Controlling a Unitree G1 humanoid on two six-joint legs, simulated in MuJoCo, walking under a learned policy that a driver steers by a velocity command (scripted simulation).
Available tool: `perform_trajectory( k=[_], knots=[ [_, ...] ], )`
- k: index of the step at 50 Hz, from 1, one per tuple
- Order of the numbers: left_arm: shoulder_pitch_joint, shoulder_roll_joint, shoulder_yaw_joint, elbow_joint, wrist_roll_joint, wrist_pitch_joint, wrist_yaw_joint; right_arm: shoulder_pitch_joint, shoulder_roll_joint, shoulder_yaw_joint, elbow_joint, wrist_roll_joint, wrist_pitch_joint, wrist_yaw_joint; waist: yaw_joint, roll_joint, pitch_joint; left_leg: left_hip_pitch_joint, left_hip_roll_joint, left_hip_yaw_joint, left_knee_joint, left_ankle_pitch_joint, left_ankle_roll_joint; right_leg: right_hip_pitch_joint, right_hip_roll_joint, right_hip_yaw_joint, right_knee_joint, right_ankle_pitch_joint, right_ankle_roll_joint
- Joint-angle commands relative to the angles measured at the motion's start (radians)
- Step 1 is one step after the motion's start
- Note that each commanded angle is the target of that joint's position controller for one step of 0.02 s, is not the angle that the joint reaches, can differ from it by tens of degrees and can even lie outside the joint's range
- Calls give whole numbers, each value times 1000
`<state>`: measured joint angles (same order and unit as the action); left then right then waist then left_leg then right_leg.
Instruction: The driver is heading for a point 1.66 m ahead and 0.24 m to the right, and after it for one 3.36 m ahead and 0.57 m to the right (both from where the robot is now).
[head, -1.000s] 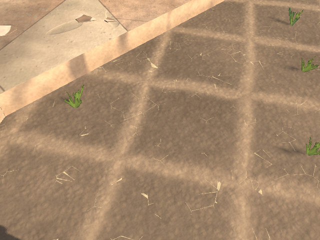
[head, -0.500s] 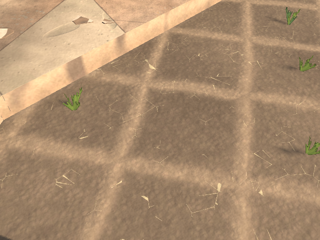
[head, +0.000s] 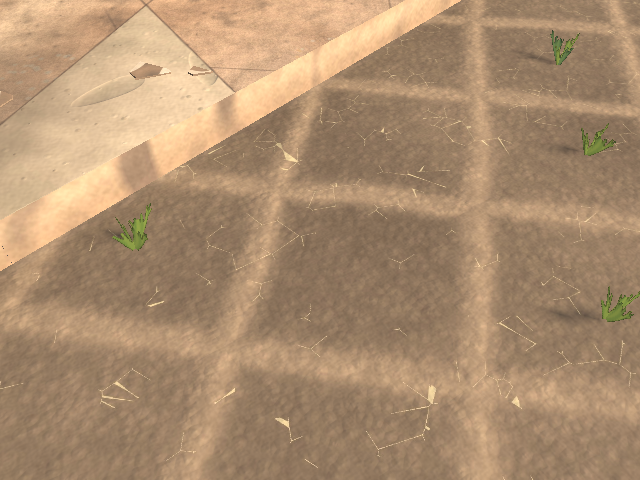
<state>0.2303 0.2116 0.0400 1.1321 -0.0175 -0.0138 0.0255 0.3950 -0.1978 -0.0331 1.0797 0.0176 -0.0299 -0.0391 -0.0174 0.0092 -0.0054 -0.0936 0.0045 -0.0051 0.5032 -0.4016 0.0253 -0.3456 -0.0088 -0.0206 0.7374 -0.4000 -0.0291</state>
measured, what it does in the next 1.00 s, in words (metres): walks ahead: left foot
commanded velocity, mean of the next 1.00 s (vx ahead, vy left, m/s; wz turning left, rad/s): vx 0.44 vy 0.00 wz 0.00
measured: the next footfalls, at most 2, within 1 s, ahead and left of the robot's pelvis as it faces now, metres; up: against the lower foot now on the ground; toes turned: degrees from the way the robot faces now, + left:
left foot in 0.60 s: +0.45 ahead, +0.12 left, +0.00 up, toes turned +3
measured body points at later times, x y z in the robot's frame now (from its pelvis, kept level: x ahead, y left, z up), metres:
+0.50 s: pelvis +0.20 -0.02 +0.00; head +0.22 -0.02 +0.45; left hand +0.09 +0.22 -0.14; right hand +0.42 -0.24 -0.10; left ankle +0.39 +0.13 -0.69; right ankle +0.04 -0.12 -0.73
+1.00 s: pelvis +0.49 +0.02 +0.01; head +0.50 +0.02 +0.46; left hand +0.67 +0.27 -0.10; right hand +0.46 -0.24 -0.13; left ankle +0.41 +0.11 -0.73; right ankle +0.69 -0.14 -0.68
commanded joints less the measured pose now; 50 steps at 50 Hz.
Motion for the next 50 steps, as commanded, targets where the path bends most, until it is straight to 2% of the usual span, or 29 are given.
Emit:
perform_trajectory(
  k=[1,3,4,5,6,7,8,9,11,12,15,18,22,25,27,28,29,30,31,32,33,34,35,36,37,39,43,47,50],
  knots=[
    [-105,64,8,-92,-18,-61,-23,-3,-163,-37,-48,9,-29,2,7,147,239,-109,304,-361,-319,-242,188,-204,-59,10,23,-77,-44],
    [32,64,21,-37,-19,-75,-31,-49,-159,-35,-63,19,-26,11,75,105,175,-214,201,-205,-216,-115,129,106,11,-76,-198,80,-38],
    [138,83,36,4,-12,-73,-32,-54,-161,-33,-72,14,-28,14,110,74,122,-277,147,-146,-111,30,108,269,47,-79,-219,139,-27],
    [275,146,58,28,-6,-75,-29,-86,-126,-21,-91,7,-36,18,165,-95,65,-377,53,-26,205,172,54,408,-97,160,-337,74,-74],
    [402,262,76,34,-8,-82,-36,-68,-46,-3,-131,6,-54,14,173,-361,-31,-593,-75,38,542,-86,-1,562,-341,655,-542,-55,-232],
    [336,188,45,26,10,-98,-41,-94,-78,-12,-144,30,-69,17,128,-242,4,-673,-31,-92,737,-139,20,496,-401,799,-594,-180,-270],
    [235,141,29,-9,9,-109,-41,-129,-100,-16,-156,43,-80,25,94,-153,90,-736,27,-108,800,-50,51,429,-380,677,-581,-179,-239],
    [164,113,17,-36,10,-112,-46,-134,-106,-20,-150,36,-86,29,68,-98,107,-724,71,-93,778,55,68,382,-326,535,-586,-108,-200],
    [133,79,0,-53,14,-107,-50,-144,-137,-41,-146,14,-86,31,42,-84,110,-654,118,-63,656,180,67,328,-237,323,-600,120,-141],
    [162,69,-5,-48,17,-101,-46,-142,-130,-45,-142,12,-80,36,42,-96,98,-626,121,-44,618,207,58,327,-210,260,-603,208,-130],
    [229,107,-4,-40,20,-91,-26,-224,-86,-39,-172,6,-62,43,51,-73,103,-665,122,-5,505,264,14,338,-204,183,-618,392,-151],
    [230,132,-1,-59,24,-81,-11,-372,-64,-24,-229,5,-62,48,74,-69,128,-657,106,15,294,363,-12,303,-196,132,-644,416,-153],
    [283,143,8,-56,11,-77,-6,-497,-74,-14,-271,12,-67,67,98,-80,158,-589,70,45,124,449,-5,308,-206,85,-660,413,-152],
    [288,150,17,-53,2,-69,-4,-538,-91,-14,-299,15,-75,84,79,-85,164,-573,61,33,53,421,32,402,-244,67,-616,498,-137],
    [260,174,27,-64,5,-61,-4,-477,-131,-30,-294,14,-80,89,25,-111,99,-450,22,54,36,363,64,453,-256,50,-512,764,-117],
    [245,186,32,-70,10,-54,-4,-381,-164,-48,-270,14,-80,86,-31,-133,27,-317,-15,79,47,336,85,459,-245,32,-392,953,-103],
    [229,176,28,-80,16,-46,-5,-202,-206,-73,-215,16,-77,80,-117,-131,-76,-91,-42,94,43,334,113,399,-201,0,-185,1033,-76],
    [229,145,13,-106,29,-45,-7,-17,-273,-93,-174,5,-72,69,-176,-47,-210,233,128,-110,67,283,173,156,-150,-23,130,762,-46],
    [374,-28,-32,-113,20,-69,-24,64,-343,-104,-143,-10,-70,75,-82,255,-399,550,388,-657,-95,13,353,-207,64,23,513,-26,15],
    [290,64,-11,-110,-11,-102,-30,35,-245,-76,-144,-6,-71,76,-115,191,-364,507,371,-786,-232,-70,321,-320,45,167,648,-145,-9],
    [177,130,7,-156,-37,-120,-30,-71,-202,-62,-157,-1,-78,74,-90,161,-185,360,344,-621,-241,-5,266,-404,-9,139,677,-79,-29],
    [114,145,10,-174,-34,-128,-22,-170,-168,-50,-182,-6,-85,74,-56,50,-111,190,313,-481,-261,129,239,-361,-68,119,631,23,-37],
    [91,144,20,-175,-18,-122,-13,-224,-138,-41,-186,-17,-91,79,-19,11,-57,44,276,-369,-284,244,221,-305,-105,104,567,85,-36],
    [121,126,25,-171,-9,-107,-10,-244,-114,-33,-180,-28,-96,82,22,35,-49,-40,242,-296,-309,286,208,-231,-136,114,523,119,-38],
    [142,100,24,-167,-7,-92,-9,-240,-103,-30,-169,-28,-96,85,39,49,-38,-85,224,-258,-336,294,211,-197,-144,111,489,125,-37],
    [128,82,25,-178,-6,-72,-6,-205,-124,-32,-147,-22,-97,78,53,52,5,-147,213,-197,-380,316,225,-208,-157,94,416,138,-25],
    [-46,103,33,-242,12,-68,-7,-125,-174,-40,-125,-21,-90,46,20,26,59,-104,207,-144,-419,352,222,-354,-164,79,187,344,16],
    [-196,80,23,-282,7,-79,-23,-52,-188,-40,-109,-9,-81,33,-28,33,73,-67,169,-60,-416,382,180,-306,-113,26,-66,521,21],
    [-285,80,15,-312,-1,-82,-39,12,-194,-43,-83,-2,-70,32,-59,35,94,28,196,-55,-387,381,177,-317,-92,17,-156,512,18]
  ],
)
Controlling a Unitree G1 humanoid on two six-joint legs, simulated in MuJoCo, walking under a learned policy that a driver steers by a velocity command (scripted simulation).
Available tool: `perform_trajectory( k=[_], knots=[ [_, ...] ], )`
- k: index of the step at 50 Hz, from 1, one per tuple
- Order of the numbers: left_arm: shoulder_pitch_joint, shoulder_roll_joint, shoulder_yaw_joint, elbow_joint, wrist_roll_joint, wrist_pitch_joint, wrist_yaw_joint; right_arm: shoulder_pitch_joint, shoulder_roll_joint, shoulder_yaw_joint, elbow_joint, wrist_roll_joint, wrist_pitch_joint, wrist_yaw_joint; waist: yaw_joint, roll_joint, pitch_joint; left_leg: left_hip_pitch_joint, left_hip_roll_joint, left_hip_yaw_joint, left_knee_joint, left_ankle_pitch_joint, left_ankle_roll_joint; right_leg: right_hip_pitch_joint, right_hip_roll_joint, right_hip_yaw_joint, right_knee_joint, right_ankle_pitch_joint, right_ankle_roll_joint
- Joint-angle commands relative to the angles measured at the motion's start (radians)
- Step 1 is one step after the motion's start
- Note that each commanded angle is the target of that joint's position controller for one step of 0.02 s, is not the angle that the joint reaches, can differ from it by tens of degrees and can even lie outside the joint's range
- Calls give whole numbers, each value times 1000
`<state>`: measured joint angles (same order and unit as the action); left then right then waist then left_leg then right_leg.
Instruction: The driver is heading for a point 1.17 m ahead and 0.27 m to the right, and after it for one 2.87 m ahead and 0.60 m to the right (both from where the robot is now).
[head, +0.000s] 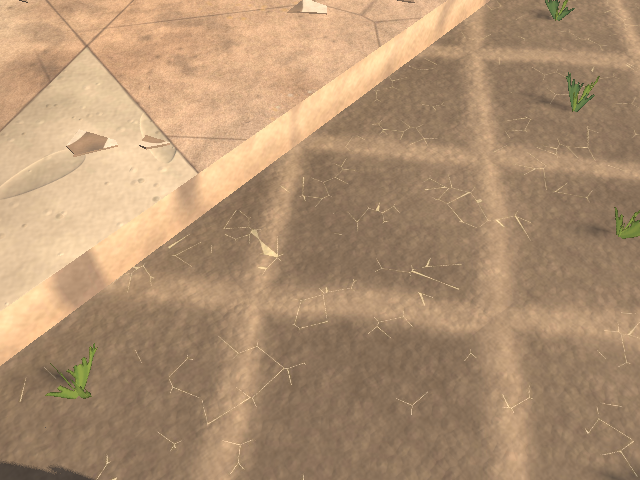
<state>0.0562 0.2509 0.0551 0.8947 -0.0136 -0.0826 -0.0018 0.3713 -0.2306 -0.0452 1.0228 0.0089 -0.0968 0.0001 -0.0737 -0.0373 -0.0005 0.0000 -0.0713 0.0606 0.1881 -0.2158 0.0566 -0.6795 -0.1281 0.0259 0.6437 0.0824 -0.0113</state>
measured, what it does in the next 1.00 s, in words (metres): walks ahead: right foot, then left foot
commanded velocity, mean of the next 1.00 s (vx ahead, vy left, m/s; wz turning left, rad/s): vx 0.50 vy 0.00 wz -0.03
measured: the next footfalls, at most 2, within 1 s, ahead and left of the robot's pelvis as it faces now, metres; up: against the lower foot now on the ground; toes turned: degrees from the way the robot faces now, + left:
right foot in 0.14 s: +0.28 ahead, -0.14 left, +0.00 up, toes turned -3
left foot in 0.70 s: +0.59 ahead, +0.10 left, +0.00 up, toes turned +3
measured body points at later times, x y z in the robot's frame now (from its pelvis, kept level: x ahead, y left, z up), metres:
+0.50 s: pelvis +0.29 -0.06 +0.00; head +0.30 -0.06 +0.45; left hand +0.28 +0.20 -0.13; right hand +0.45 -0.32 -0.11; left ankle +0.46 +0.13 -0.68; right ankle +0.24 -0.14 -0.75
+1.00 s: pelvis +0.57 +0.02 +0.00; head +0.59 +0.03 +0.45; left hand +0.71 +0.28 -0.12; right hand +0.58 -0.25 -0.13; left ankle +0.55 +0.09 -0.75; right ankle +0.68 -0.17 -0.67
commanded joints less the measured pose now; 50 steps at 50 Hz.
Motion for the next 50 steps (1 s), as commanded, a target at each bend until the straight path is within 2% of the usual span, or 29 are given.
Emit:
perform_trajectory(
  k=[1,3,5,6,7,8,9,10,11,12,13,15,19,21,25,30,33,34,35,36,37,38,39,40,41,42,44,46,50],
  knots=[
    [-134,44,-2,-86,-7,-16,-18,51,-162,-32,-18,8,3,-8,-8,82,95,-21,290,-124,-53,207,144,1,31,-27,-84,5,-7],
    [-156,57,-1,-107,-9,-23,-31,61,-171,-39,-9,9,15,-11,1,90,95,56,326,-135,-6,259,133,-6,39,-23,-119,-66,-30],
    [-99,90,11,-103,-10,-28,-38,37,-187,-46,-14,9,25,-14,46,116,56,92,337,-131,72,434,112,97,70,-45,-143,-143,-58],
    [-8,118,27,-79,-8,-30,-36,11,-192,-46,-21,9,31,-14,102,128,-2,85,315,-106,179,611,95,236,106,-76,-159,-153,-79],
    [169,167,54,-23,-6,-30,-30,-1,-167,-37,-30,4,35,-13,178,114,-110,13,259,-65,380,678,66,479,118,-82,-154,-133,-111],
    [361,250,75,14,6,-26,-20,16,-131,-19,-57,-16,33,-13,227,-11,-270,-211,191,-15,714,383,29,799,-83,153,-130,-127,-180],
    [401,292,81,38,9,-22,-29,141,9,18,-53,-7,9,1,149,-280,-387,-599,2,-66,1027,-313,-26,1100,-279,641,-274,-342,-334],
    [374,189,51,27,3,-24,-30,66,-107,-6,-47,18,-15,4,184,-161,-335,-710,52,-194,1141,-353,-3,1065,-247,668,-338,-431,-291],
    [283,149,39,7,2,-27,-26,-32,-156,-20,-80,40,-30,6,169,-116,-195,-766,102,-171,1148,-261,14,933,-218,511,-351,-367,-245],
    [199,128,30,-12,8,-28,-27,-80,-153,-20,-88,36,-34,-1,136,-25,-123,-725,157,-143,1105,-164,13,783,-184,394,-377,-243,-227],
    [155,102,23,-17,16,-30,-29,-103,-145,-28,-90,20,-28,-8,109,1,-68,-684,187,-134,1047,-108,7,663,-150,309,-406,-159,-219],
    [148,73,15,-5,25,-34,-34,-66,-103,-30,-84,14,-2,-9,64,-31,-52,-591,219,-138,980,-57,2,561,-108,222,-461,-111,-213],
    [212,125,27,26,19,-35,-14,-153,-89,-32,-118,1,21,-13,64,-8,11,-680,236,-120,816,55,-35,532,-104,139,-523,-38,-231],
    [241,128,27,36,16,-28,-2,-222,-83,-32,-141,-3,20,-10,79,-8,26,-715,231,-113,699,161,-48,552,-89,101,-532,-27,-217],
    [300,136,27,57,6,-21,7,-358,-62,-20,-177,3,11,3,121,-18,57,-665,187,-68,473,318,-49,567,-55,28,-543,-52,-185],
    [369,147,35,99,-3,0,13,-471,-74,-13,-226,14,0,30,144,-25,95,-688,163,-68,351,256,-20,720,-120,31,-482,-30,-176],
    [333,171,46,96,-4,14,18,-403,-119,-29,-221,14,-9,41,85,-52,45,-553,123,-41,318,153,20,774,-140,27,-376,192,-147],
    [308,171,46,90,-4,19,19,-300,-147,-46,-192,11,-10,39,25,-57,-18,-402,87,-9,304,147,41,758,-111,-1,-257,351,-128],
    [303,144,35,81,2,23,19,-122,-197,-72,-136,8,-8,31,-47,-34,-127,-149,90,-19,320,165,72,664,-54,-41,-48,360,-98],
    [344,95,16,56,18,21,19,45,-274,-92,-103,-9,-5,22,-70,116,-275,180,305,-309,320,117,156,391,35,-90,302,37,-53],
    [437,-18,-16,62,12,-5,9,70,-300,-90,-90,-8,-3,30,-11,352,-375,400,470,-762,161,-45,287,71,201,-1,576,-653,-12],
    [360,92,8,60,-15,-28,2,34,-209,-64,-97,4,-6,31,-36,247,-303,354,435,-747,117,-142,245,-40,142,102,685,-663,-31],
    [273,132,18,33,-31,-42,0,-51,-170,-52,-116,6,-10,27,-21,196,-173,219,406,-591,104,-87,201,-87,90,75,681,-570,-48],
    [227,130,20,26,-26,-45,7,-130,-152,-45,-133,-3,-11,27,11,106,-109,73,373,-485,78,5,179,-44,38,51,630,-469,-49],
    [209,125,28,25,-12,-38,13,-174,-124,-37,-139,-13,-14,30,40,90,-59,-46,340,-405,48,95,170,4,7,45,574,-413,-46],
    [239,106,29,33,-12,-23,13,-190,-100,-29,-136,-23,-17,31,73,111,-55,-109,322,-345,19,126,161,66,-17,56,546,-377,-47],
    [265,62,25,42,-16,5,13,-172,-105,-32,-119,-21,-23,29,90,117,-34,-169,311,-265,-33,151,166,93,-30,55,497,-350,-40],
    [212,65,29,23,-16,19,16,-143,-135,-39,-102,-26,-28,15,83,98,6,-178,312,-200,-69,184,165,27,-28,73,434,-268,-28],
    [122,65,34,-12,-8,14,6,-114,-145,-39,-88,-26,-24,-7,64,88,31,-131,289,-73,-88,254,127,-40,9,92,233,-48,-18]
  ],
)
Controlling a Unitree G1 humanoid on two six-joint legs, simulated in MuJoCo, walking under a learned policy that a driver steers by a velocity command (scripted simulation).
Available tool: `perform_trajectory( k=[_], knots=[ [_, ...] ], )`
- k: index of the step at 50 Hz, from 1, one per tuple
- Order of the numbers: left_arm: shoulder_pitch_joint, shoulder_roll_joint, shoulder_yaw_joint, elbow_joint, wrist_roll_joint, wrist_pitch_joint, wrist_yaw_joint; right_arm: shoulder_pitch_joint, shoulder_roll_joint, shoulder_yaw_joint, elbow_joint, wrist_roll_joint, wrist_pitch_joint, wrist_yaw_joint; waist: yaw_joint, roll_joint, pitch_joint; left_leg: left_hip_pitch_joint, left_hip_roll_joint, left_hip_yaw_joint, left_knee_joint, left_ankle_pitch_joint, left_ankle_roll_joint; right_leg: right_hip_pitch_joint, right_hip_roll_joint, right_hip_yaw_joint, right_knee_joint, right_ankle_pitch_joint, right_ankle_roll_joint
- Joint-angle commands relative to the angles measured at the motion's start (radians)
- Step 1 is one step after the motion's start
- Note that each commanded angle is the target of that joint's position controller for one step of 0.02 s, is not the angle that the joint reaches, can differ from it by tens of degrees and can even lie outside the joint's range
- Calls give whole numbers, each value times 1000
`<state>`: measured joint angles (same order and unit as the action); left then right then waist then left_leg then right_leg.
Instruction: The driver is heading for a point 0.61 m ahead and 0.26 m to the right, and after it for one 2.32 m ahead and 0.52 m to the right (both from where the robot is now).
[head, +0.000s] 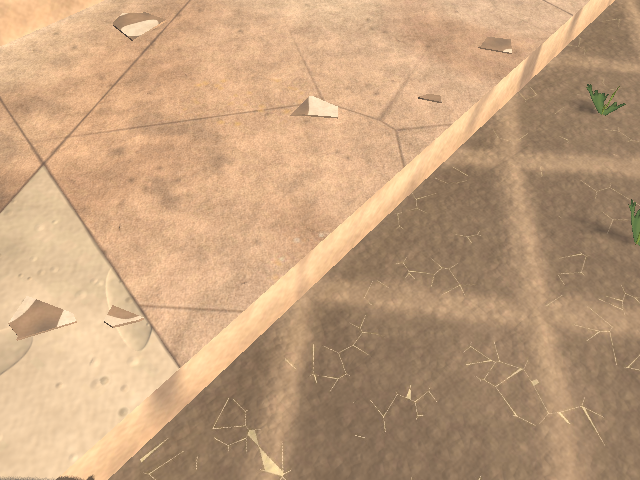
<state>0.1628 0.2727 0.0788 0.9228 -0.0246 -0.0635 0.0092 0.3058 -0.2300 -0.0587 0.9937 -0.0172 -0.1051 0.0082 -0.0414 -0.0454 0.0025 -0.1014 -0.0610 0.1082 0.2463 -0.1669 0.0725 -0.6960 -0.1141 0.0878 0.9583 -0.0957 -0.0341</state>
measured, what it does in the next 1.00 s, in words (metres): walks ahead, turning right: right foot, then left foot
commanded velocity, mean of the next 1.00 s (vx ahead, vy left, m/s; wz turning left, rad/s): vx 0.45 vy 0.00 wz -0.53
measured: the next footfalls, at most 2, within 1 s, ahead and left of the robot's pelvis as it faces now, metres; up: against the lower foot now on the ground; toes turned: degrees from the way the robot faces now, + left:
right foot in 0.28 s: +0.32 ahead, -0.15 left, +0.00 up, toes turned -12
left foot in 0.76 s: +0.65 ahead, -0.04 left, +0.00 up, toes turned -29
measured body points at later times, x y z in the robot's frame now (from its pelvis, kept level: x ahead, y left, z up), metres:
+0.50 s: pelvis +0.29 -0.08 +0.00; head +0.32 -0.10 +0.44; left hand +0.44 +0.16 -0.12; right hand +0.36 -0.38 -0.11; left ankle +0.37 +0.09 -0.67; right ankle +0.28 -0.14 -0.75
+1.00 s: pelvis +0.54 -0.10 +0.00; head +0.59 -0.12 +0.44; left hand +0.81 +0.06 -0.11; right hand +0.48 -0.40 -0.11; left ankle +0.62 -0.03 -0.75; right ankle +0.50 -0.24 -0.67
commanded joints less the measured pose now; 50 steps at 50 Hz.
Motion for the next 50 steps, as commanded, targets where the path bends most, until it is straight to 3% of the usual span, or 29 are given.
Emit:
perform_trajectory(
  k=[1,5,9,11,13,14,15,16,17,18,19,20,21,24,27,29,31,34,36,37,38,39,40,41,42,43,44,47,50],
  knots=[
    [-12,39,9,-50,4,-8,-10,-51,-146,-24,-60,2,-16,-19,25,99,33,-30,267,-85,-151,212,98,-7,3,10,-139,179,5],
    [-143,9,-9,-106,8,-9,-32,19,-156,-22,-33,9,-7,-29,-26,84,75,59,285,-9,-151,242,79,-13,18,-60,-288,238,-3],
    [-222,10,-15,-173,4,-9,-62,59,-175,-30,-18,16,28,-34,-39,83,96,232,341,29,-50,413,69,-76,40,-115,-349,92,-31],
    [-192,34,-4,-192,3,-8,-76,27,-202,-38,-35,20,43,-42,1,122,55,252,348,63,63,731,47,27,89,-178,-354,-13,-63],
    [-19,98,30,-168,1,-3,-79,-1,-227,-44,-54,21,59,-53,103,156,-56,217,332,92,324,1002,19,276,168,-223,-362,-73,-111],
    [149,163,64,-130,0,-1,-66,-18,-225,-41,-69,24,59,-56,190,121,-141,74,291,107,560,882,-18,549,171,-165,-436,-7,-157],
    [264,261,92,-107,3,11,-39,13,-157,-19,-104,-1,40,-47,184,-68,-246,-269,194,110,907,316,-66,885,-51,201,-444,-8,-253],
    [235,289,84,-134,7,1,-41,51,-69,14,-143,5,-7,-24,112,-195,-367,-596,-11,-90,1183,-410,-97,1115,-245,752,-612,-72,-436],
    [246,207,61,-135,16,-2,-37,-63,-154,-8,-164,40,-46,-4,165,-89,-331,-710,60,-226,1217,-360,-68,1109,-207,657,-644,-74,-377],
    [194,152,48,-142,14,-8,-33,-116,-167,-8,-182,57,-63,2,150,-40,-211,-733,106,-208,1154,-272,-46,979,-164,484,-643,-18,-330],
    [117,128,40,-161,11,-12,-36,-123,-158,-11,-173,41,-65,-4,94,62,-131,-675,149,-199,1048,-209,-47,809,-117,373,-659,58,-293],
    [62,95,29,-180,12,-13,-35,-122,-173,-23,-168,20,-53,-12,60,69,-84,-604,174,-192,965,-179,-59,682,-85,303,-682,135,-274],
    [41,88,23,-193,19,-12,-31,-105,-172,-28,-172,14,-36,-12,30,53,-68,-544,186,-195,930,-162,-72,596,-67,279,-708,162,-274],
    [62,138,35,-201,14,-16,-14,-128,-136,-25,-201,-1,-6,-19,14,25,-35,-515,179,-164,773,-90,-121,473,-35,213,-745,228,-278],
    [108,162,42,-199,9,-8,1,-249,-113,-15,-241,-3,-3,-20,55,-1,-10,-490,138,-149,524,114,-141,427,23,152,-736,185,-229],
    [138,162,43,-196,6,0,4,-317,-98,-6,-263,5,-8,-13,88,-23,-7,-435,101,-142,379,229,-137,413,45,144,-721,112,-198],
    [170,162,43,-185,4,4,3,-363,-113,-6,-283,18,-13,-7,110,-40,-7,-404,81,-150,311,267,-131,435,29,183,-703,57,-183],
    [195,148,41,-177,0,11,7,-375,-158,-17,-300,25,-27,5,105,-55,-12,-390,72,-183,237,198,-107,534,-8,275,-619,4,-169],
    [184,151,42,-185,6,16,12,-324,-182,-27,-293,26,-40,9,70,-87,-21,-320,66,-177,212,109,-78,567,-21,327,-554,30,-156],
    [171,132,34,-194,8,17,11,-239,-202,-39,-271,21,-46,5,24,-89,-56,-202,65,-162,173,107,-52,557,14,316,-480,79,-133],
    [155,88,19,-212,14,15,9,-122,-245,-53,-259,-5,-51,-2,-35,-54,-154,8,170,-240,204,150,2,484,76,257,-271,94,-90],
    [232,43,7,-242,5,9,15,9,-333,-75,-248,-33,-43,-11,-33,151,-306,365,394,-555,208,205,133,190,211,115,75,-124,-6],
    [298,74,3,-259,0,4,16,33,-307,-71,-232,-10,-28,-4,-3,385,-375,453,529,-857,141,233,221,5,219,92,279,-555,27],
    [281,163,25,-240,-3,12,16,-28,-214,-45,-261,7,-17,-5,-6,254,-269,357,505,-753,144,253,196,-45,159,127,378,-515,46],
    [201,186,34,-251,0,25,17,-81,-172,-32,-280,4,-2,-9,-9,162,-178,229,459,-563,153,357,157,-39,125,79,394,-457,61],
    [160,181,38,-264,8,37,19,-130,-154,-25,-279,0,9,-10,14,113,-111,102,408,-441,139,451,137,-12,94,50,349,-412,69],
    [151,170,44,-271,10,52,21,-158,-137,-19,-275,0,14,-10,39,123,-73,12,371,-360,121,493,121,23,60,39,294,-386,68],
    [154,86,26,-302,0,83,19,-182,-179,-35,-256,-7,18,-15,60,185,-43,-97,335,-217,36,544,140,85,49,-25,172,-298,80],
    [119,81,23,-329,7,87,12,-194,-208,-48,-249,5,31,-30,56,160,-92,-47,355,-143,19,567,151,104,36,-36,25,-149,83]
  ],
)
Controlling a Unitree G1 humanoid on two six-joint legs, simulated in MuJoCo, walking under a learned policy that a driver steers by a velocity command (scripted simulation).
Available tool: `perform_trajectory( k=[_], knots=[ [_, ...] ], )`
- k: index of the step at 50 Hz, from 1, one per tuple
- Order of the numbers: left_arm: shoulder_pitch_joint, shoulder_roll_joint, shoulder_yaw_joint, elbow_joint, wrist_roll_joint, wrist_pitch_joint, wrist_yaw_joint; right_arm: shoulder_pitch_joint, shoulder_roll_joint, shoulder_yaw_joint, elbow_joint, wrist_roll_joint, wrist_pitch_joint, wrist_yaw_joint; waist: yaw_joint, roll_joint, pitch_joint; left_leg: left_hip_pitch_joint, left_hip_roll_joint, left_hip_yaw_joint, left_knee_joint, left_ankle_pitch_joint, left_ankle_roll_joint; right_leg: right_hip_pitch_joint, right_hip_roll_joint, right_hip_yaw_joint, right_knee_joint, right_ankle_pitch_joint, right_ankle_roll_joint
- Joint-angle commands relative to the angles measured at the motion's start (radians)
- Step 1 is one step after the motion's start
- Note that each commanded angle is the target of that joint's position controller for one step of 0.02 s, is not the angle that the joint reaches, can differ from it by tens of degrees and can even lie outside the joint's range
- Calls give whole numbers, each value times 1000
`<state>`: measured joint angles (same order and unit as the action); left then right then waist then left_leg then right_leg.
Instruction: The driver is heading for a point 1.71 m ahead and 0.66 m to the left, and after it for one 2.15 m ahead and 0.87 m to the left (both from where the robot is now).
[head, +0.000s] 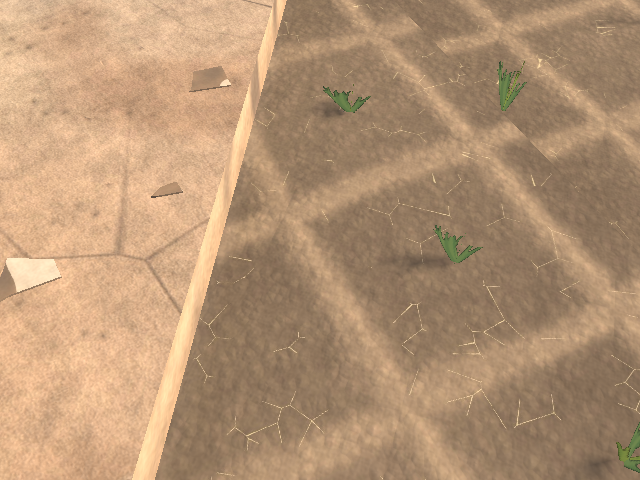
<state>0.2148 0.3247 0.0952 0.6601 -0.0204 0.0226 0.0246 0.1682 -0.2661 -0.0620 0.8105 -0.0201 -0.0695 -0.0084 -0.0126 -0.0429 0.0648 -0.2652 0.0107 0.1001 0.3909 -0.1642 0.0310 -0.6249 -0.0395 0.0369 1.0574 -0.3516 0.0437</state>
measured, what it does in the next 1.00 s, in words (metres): steps on the spot, turning left: right foot, then left foot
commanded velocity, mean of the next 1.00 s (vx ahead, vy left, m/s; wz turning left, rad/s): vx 0.06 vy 0.00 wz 0.27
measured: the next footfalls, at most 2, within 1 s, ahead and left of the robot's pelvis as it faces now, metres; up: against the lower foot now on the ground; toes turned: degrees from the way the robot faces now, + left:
right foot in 0.20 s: +0.16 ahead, -0.15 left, +0.00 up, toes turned -3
left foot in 0.58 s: +0.11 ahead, +0.10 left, +0.00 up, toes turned +11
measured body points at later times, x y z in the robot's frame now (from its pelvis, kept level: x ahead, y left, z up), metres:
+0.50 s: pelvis +0.08 -0.02 -0.01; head +0.11 -0.01 +0.44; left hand +0.25 +0.25 -0.10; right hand +0.19 -0.31 -0.13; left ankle +0.06 +0.10 -0.70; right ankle +0.12 -0.15 -0.74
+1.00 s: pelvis +0.09 +0.01 +0.00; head +0.11 +0.04 +0.45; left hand +0.14 +0.32 -0.12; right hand +0.30 -0.22 -0.09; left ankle +0.07 +0.10 -0.74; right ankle +0.16 -0.13 -0.70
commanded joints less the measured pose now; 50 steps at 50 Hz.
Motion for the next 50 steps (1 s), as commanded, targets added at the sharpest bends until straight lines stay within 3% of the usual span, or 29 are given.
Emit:
perform_trajectory(
  k=[1,3,6,9,10,11,12,13,14,16,17,20,23,25,27,28,29,30,31,32,34,35,36,41,44,46,47,48,50],
  knots=[
    [52,29,7,-73,3,0,-9,-64,-173,-45,-64,12,2,-16,22,158,-161,125,277,-100,-127,545,185,55,-37,3,-124,156,3],
    [2,20,2,-90,9,-2,-21,-59,-178,-44,-56,19,13,-18,4,153,-158,109,259,-54,-123,494,173,123,-25,-17,-229,211,-10],
    [-56,9,-3,-113,20,-3,-31,-18,-190,-42,-22,35,20,-1,-12,150,-147,133,259,-70,-89,464,172,193,10,-30,-359,179,-31],
    [-10,5,-1,-86,30,-13,-32,-43,-166,-24,0,58,17,19,37,145,-144,113,226,-96,11,374,121,378,42,-52,-636,308,-75],
    [10,45,8,-78,36,-18,-23,0,-128,-9,21,51,10,27,40,110,-159,58,178,-84,65,317,66,516,7,-9,-718,478,-98],
    [59,129,22,-87,56,-20,-6,16,-80,14,4,9,-1,33,35,0,-261,-41,115,-41,193,68,-5,711,-177,150,-633,932,-146],
    [9,103,3,-94,71,-15,3,136,-28,37,25,-4,2,41,-26,-158,-333,-138,79,-75,279,-396,-64,782,-340,271,-580,1047,-297],
    [-15,41,-9,-89,65,-15,-5,83,-87,25,22,19,17,35,11,-141,-327,-150,83,-117,324,-474,-89,712,-311,261,-613,867,-330],
    [-36,58,-3,-78,56,-18,-8,27,-136,10,1,34,27,28,17,-135,-262,-195,70,-102,368,-445,-93,675,-271,225,-638,752,-302],
    [-57,120,18,-68,44,-21,2,20,-188,-15,10,33,62,4,28,-133,-202,-240,65,-112,564,-447,-110,574,-293,209,-694,657,-298],
    [-80,128,21,-63,37,-23,7,53,-190,-25,19,36,81,-3,7,-124,-180,-222,64,-120,653,-440,-116,501,-297,178,-712,629,-300],
    [-152,78,13,-51,37,-28,18,82,-130,-28,17,40,114,-21,-23,-96,-135,-208,63,-99,700,-355,-116,389,-260,59,-754,475,-274],
    [-173,64,15,-26,41,-25,26,36,-92,-19,-18,33,120,-14,-9,-104,-140,-156,78,-80,537,-275,-98,386,-245,-9,-743,394,-259],
    [-164,80,21,-10,35,-19,30,33,-107,-23,-36,33,115,3,-4,-111,-171,-112,69,-60,443,-238,-80,424,-270,-7,-713,415,-255],
    [-184,91,24,2,13,-10,32,92,-115,-30,-28,31,112,20,-40,-100,-184,-16,40,-15,283,-130,-45,415,-269,-35,-647,389,-212],
    [-176,77,22,14,1,-6,31,129,-125,-37,-15,24,111,24,-51,-66,-172,38,11,-9,174,-57,-14,386,-236,-70,-578,301,-163],
    [-108,44,18,39,8,0,27,132,-179,-52,-21,14,109,18,-25,94,-121,87,69,-150,46,132,36,279,-155,-157,-404,131,-73],
    [-117,-1,3,2,48,2,23,120,-306,-76,-60,11,104,-2,9,404,-68,160,326,-548,-35,433,187,-6,4,-202,-106,-286,39],
    [-236,29,11,-33,36,-2,31,151,-311,-70,-76,-34,81,13,-70,330,-125,90,395,-662,-97,382,320,-39,58,-20,84,-363,23],
    [-234,56,20,-26,17,-3,34,109,-293,-67,-82,-34,60,17,-45,238,-109,89,346,-585,-98,270,292,-63,36,25,146,-280,1],
    [-190,78,35,13,26,-1,45,15,-224,-53,-99,18,53,0,2,159,-93,101,256,-473,-72,158,184,-83,5,46,117,-107,-9],
    [-175,79,38,20,32,0,47,-4,-202,-44,-106,28,56,-10,15,162,-101,87,233,-441,-68,191,168,-54,9,47,118,-56,-2],
    [-162,69,37,24,31,-3,45,7,-190,-39,-110,27,59,-18,18,164,-121,93,218,-427,-64,223,165,-30,21,45,128,-19,5],
    [-168,35,24,20,21,-20,42,71,-203,-48,-115,31,71,-38,-9,161,-148,215,198,-442,-49,241,174,-44,43,62,-59,35,39],
    [-176,37,21,19,19,-27,34,59,-218,-56,-128,31,81,-42,-16,183,-130,184,182,-475,-52,155,178,11,51,71,-191,42,55],
    [-177,42,20,18,14,-37,20,58,-216,-59,-135,33,84,-39,-25,190,-131,142,166,-515,-91,-110,185,64,54,65,-273,52,52],
    [-116,27,-5,42,77,-3,-9,137,-204,-56,-106,-8,103,-5,-53,217,-117,142,116,-504,-105,-191,182,90,68,-6,-255,5,35],
    [-120,22,-5,32,77,7,-23,141,-195,-57,-107,-15,112,15,-51,228,-90,115,108,-526,-113,-261,186,94,71,-11,-276,-21,25],
    [-139,39,-9,14,62,0,-32,117,-206,-63,-123,-16,119,39,-50,228,-67,77,109,-581,-116,-332,192,143,79,-13,-334,-55,3]
  ],
)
